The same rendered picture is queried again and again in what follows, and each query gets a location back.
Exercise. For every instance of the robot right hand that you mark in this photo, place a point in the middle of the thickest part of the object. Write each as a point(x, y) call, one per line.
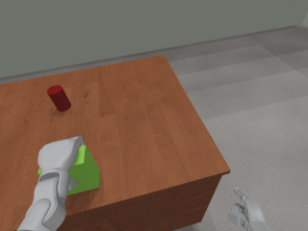
point(250, 211)

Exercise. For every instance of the sponge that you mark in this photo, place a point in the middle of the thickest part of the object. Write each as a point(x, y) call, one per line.
point(84, 171)

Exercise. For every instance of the robot left forearm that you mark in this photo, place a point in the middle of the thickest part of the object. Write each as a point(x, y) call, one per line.
point(47, 211)

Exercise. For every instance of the robot left hand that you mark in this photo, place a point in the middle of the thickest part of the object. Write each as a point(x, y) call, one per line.
point(61, 155)

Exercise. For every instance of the robot right forearm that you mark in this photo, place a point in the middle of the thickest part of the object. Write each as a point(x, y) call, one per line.
point(257, 225)

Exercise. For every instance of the table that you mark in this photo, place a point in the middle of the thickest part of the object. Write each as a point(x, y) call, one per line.
point(159, 166)

